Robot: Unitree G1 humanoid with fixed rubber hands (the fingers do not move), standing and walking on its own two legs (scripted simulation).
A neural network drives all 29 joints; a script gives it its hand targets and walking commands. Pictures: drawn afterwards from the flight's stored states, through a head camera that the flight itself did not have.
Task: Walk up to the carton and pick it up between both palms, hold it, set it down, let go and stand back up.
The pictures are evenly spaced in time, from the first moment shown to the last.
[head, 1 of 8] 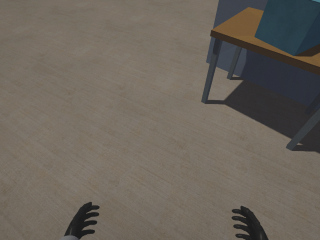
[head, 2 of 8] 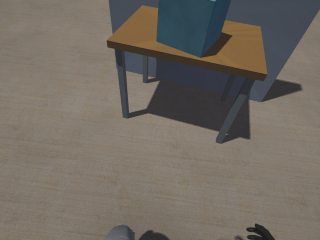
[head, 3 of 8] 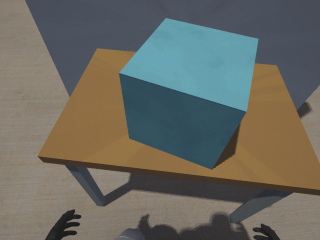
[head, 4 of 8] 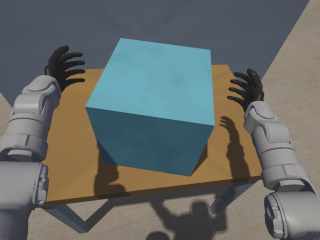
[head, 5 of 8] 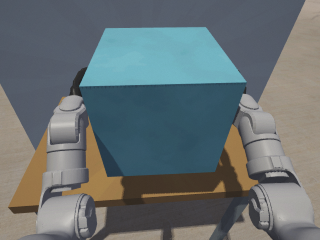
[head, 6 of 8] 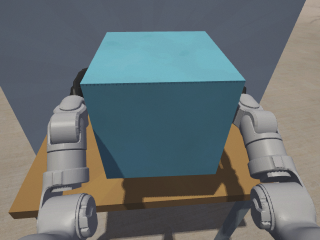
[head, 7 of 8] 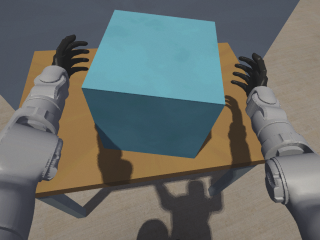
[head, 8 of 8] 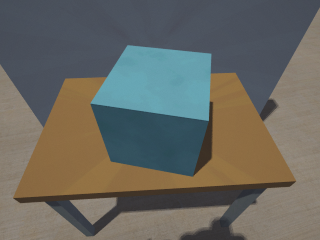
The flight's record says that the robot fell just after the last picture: no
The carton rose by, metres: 0.20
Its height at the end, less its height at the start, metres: +0.00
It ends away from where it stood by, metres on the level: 0.02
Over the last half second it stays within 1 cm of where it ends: yes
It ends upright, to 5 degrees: yes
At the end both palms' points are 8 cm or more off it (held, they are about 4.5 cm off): yes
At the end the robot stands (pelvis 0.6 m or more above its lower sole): yes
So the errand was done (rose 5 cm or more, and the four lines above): yes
